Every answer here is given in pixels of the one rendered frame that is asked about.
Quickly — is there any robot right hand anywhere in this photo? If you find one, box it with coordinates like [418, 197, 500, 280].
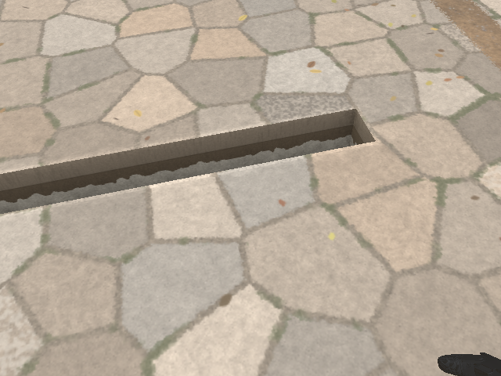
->
[438, 352, 501, 376]

